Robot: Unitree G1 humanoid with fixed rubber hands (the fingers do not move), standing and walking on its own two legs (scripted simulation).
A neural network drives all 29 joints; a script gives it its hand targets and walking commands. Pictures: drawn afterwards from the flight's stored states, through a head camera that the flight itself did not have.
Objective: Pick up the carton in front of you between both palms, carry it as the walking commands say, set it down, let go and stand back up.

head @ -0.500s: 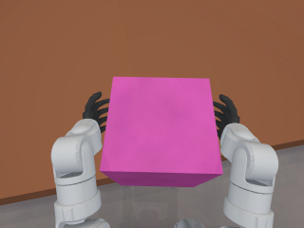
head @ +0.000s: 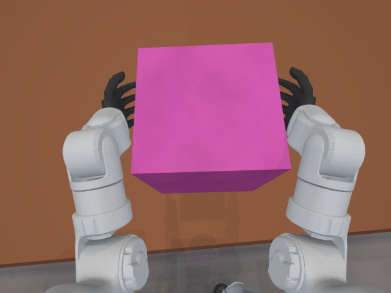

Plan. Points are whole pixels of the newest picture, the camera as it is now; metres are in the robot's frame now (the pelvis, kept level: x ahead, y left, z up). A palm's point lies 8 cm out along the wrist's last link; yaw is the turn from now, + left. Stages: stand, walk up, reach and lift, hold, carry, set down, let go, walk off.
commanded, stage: carry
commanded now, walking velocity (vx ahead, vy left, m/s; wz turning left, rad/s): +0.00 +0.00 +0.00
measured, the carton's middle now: (206, 132) +0.39 +0.01 +0.07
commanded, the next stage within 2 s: none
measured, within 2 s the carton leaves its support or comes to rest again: neither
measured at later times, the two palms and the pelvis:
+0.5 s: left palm (114, 78) +0.47 +0.18 +0.13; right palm (273, 77) +0.48 -0.12 +0.13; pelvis +0.13 +0.02 +0.00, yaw +3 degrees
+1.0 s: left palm (121, 22) +0.60 +0.19 +0.16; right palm (269, 25) +0.59 -0.11 +0.16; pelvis +0.24 +0.03 +0.00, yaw +2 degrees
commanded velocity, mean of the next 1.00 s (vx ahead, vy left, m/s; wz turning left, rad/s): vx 0.28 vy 0.00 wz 0.00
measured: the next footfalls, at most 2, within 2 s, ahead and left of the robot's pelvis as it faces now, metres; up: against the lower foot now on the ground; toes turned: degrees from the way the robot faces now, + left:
left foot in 0.22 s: +0.06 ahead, +0.09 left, +0.00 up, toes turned +8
right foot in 0.42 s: +0.16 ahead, -0.08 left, +0.00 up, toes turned -6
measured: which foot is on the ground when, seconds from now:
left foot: down 0.00-0.12, up 0.14-0.20, down 0.22-0.76, up 0.78-0.86, down 0.88-1.00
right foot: down 0.00-0.24, up 0.26-0.40, down 0.42-0.90, up 0.92-1.00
